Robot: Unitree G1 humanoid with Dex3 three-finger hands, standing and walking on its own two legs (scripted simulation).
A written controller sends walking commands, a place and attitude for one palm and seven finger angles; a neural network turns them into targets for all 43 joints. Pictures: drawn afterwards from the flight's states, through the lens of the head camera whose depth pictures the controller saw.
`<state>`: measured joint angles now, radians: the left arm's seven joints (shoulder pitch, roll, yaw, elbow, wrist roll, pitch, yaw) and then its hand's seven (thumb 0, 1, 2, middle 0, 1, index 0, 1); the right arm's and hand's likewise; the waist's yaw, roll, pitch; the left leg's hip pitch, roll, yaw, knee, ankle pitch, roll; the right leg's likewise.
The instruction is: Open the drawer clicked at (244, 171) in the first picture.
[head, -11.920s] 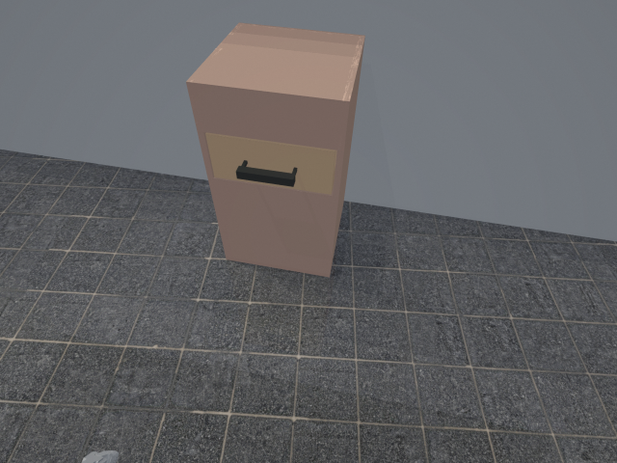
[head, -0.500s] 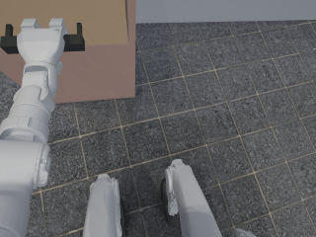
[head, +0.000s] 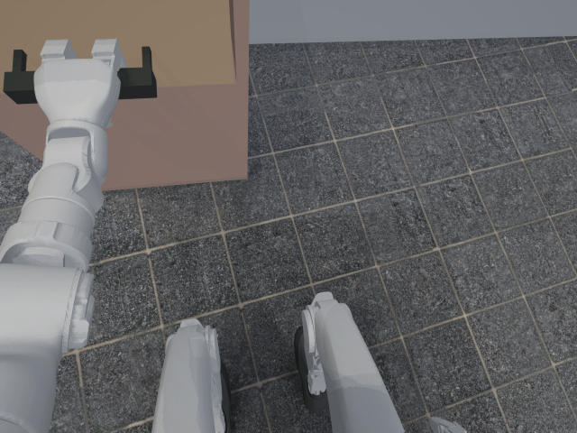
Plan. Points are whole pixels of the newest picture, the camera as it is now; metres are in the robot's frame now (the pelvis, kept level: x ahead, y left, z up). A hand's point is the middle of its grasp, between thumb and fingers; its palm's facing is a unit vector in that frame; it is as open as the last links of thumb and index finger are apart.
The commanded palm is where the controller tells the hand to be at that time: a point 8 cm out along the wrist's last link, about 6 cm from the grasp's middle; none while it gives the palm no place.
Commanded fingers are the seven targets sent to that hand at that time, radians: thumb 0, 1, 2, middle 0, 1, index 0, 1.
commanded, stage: pull the drawer open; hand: left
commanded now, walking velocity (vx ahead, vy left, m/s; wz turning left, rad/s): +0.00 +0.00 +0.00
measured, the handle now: (84, 70) +0.60 +0.21 -0.03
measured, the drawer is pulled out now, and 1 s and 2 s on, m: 0.00 0.06 0.10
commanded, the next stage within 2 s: none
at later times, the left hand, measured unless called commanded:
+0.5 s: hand (99, 129) +0.53 +0.20 -0.05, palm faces -0.04 -0.04 -1.00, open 6.1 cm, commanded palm +0.49 +0.19 +0.00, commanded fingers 0.00 0.90 0.90 -0.40 -1.35 -0.40 -1.35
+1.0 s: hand (99, 155) +0.49 +0.20 -0.05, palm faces -0.05 -0.04 -1.00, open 6.1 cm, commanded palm +0.45 +0.19 +0.00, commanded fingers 0.00 0.90 0.90 -0.40 -1.35 -0.40 -1.35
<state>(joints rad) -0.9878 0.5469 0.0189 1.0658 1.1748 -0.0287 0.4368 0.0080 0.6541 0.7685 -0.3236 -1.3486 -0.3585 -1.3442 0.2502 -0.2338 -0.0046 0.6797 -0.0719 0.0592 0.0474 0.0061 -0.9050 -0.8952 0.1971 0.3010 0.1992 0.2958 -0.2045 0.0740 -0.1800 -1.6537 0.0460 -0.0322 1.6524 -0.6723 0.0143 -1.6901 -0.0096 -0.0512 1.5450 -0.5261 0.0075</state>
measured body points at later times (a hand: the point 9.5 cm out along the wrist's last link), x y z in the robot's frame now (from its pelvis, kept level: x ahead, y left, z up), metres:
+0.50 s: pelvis +0.02 +0.00 +0.02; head +0.23 +0.01 +0.42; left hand +0.52 +0.20 +0.00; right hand +0.07 -0.27 -0.12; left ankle +0.02 +0.11 -0.53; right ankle +0.08 -0.13 -0.53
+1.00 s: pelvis +0.02 -0.01 +0.03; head +0.21 +0.00 +0.43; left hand +0.49 +0.20 +0.00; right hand +0.08 -0.27 -0.12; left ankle +0.02 +0.11 -0.53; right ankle +0.08 -0.13 -0.53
